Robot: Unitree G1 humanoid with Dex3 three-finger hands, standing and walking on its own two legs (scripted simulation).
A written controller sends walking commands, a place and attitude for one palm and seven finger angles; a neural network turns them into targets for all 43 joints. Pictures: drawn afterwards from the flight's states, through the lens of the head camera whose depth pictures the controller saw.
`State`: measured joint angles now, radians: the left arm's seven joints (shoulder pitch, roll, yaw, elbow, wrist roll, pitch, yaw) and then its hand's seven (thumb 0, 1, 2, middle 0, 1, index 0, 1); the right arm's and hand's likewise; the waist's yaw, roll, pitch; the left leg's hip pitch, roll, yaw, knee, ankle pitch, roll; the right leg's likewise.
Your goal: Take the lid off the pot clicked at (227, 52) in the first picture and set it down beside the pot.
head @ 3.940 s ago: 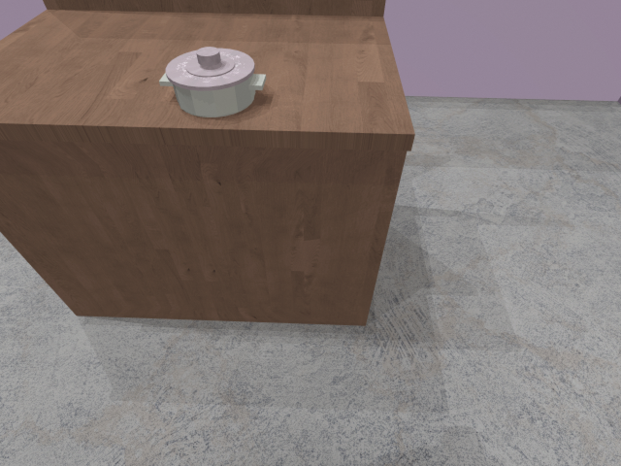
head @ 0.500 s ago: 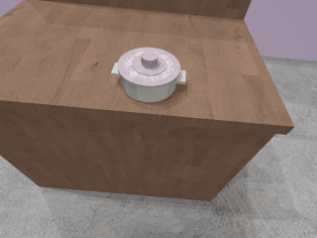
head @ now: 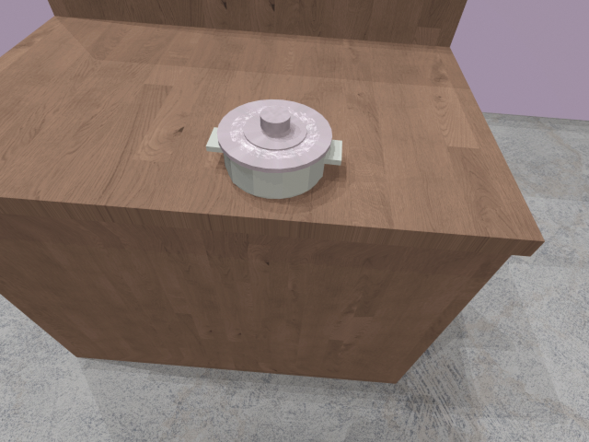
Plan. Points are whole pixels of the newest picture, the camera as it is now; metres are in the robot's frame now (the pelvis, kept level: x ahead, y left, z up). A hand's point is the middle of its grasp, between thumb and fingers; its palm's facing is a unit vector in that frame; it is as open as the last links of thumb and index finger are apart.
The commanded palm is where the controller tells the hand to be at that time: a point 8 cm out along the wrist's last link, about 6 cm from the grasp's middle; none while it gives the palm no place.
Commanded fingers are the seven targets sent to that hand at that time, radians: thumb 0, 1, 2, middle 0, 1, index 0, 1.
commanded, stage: look again from close up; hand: left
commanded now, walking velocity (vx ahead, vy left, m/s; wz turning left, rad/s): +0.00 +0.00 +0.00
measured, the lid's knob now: (275, 119) +0.54 +0.07 +0.15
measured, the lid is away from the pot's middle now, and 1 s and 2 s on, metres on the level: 0.00 0.00 0.00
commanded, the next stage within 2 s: lift the closed hand beside the body in 0.84 s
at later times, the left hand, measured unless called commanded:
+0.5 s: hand out of the picture +0.02 +0.14 -0.18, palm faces +0.04 -0.99 -0.16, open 7.3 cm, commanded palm none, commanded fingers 0.00 0.90 0.90 -0.20 -0.30 -0.20 -0.30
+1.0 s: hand out of the picture +0.06 +0.15 -0.16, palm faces +0.12 -0.97 -0.22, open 7.2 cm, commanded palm +0.11 +0.20 -0.05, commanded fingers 0.00 0.90 0.90 -0.38 -0.49 -0.38 -0.49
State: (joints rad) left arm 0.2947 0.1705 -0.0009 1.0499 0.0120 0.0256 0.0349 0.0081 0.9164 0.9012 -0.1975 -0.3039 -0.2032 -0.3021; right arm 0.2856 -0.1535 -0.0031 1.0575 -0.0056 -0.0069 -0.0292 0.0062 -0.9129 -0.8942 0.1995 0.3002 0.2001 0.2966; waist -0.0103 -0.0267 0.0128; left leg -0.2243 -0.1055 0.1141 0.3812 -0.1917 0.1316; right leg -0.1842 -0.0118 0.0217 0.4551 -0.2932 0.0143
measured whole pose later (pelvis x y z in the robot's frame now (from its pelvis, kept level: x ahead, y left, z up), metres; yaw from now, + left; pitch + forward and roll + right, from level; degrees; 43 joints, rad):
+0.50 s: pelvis +0.02 -0.02 +0.00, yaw +1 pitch +1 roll +0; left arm 0.30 0.15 -0.01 1.06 0.01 0.00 0.04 0.01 0.92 0.90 -0.20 -0.30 -0.20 -0.30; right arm 0.24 -0.15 0.01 1.07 0.00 -0.02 -0.04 0.00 -0.92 -0.89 0.20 0.30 0.20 0.30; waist 0.00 -0.03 0.02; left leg -0.20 -0.08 0.09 0.42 -0.25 0.10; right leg -0.12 0.01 0.00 0.43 -0.32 -0.01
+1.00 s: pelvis +0.03 -0.03 +0.00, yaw +2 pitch +0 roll +0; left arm 0.37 0.16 0.00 0.78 -0.03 0.05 0.09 0.02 0.93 0.90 -0.21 -0.31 -0.21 -0.31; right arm 0.31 -0.16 0.01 1.01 0.02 -0.06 -0.04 0.01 -0.92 -0.89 0.20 0.30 0.20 0.30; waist 0.00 -0.02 0.05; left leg -0.20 -0.08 0.06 0.45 -0.26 0.09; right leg -0.10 0.02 -0.03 0.43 -0.33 -0.02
